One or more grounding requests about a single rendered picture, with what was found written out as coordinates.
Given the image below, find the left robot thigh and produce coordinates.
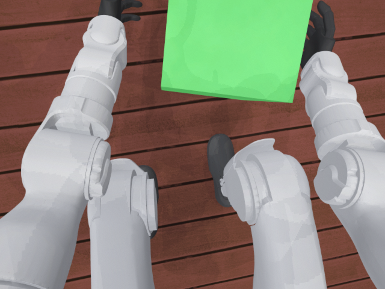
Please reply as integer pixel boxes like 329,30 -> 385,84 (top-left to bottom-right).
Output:
90,170 -> 158,289

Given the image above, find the left robot hand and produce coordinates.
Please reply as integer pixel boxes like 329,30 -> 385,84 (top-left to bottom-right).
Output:
98,0 -> 143,23

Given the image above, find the right robot upper arm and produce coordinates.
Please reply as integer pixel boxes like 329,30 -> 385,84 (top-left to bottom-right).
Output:
313,147 -> 385,289

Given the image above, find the right robot foot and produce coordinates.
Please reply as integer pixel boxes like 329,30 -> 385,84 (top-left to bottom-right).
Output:
207,134 -> 235,207

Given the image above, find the robot left forearm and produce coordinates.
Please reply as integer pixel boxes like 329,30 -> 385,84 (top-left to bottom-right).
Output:
21,15 -> 127,187

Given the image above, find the right robot hand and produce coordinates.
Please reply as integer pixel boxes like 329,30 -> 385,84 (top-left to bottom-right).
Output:
300,1 -> 335,69

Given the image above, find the left robot upper arm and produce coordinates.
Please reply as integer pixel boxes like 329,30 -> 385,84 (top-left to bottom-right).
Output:
0,128 -> 112,289

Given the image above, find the carton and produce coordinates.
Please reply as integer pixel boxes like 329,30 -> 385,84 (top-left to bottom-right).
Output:
161,0 -> 313,103

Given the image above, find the robot right forearm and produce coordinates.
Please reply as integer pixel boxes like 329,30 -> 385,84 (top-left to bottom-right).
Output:
299,51 -> 385,160

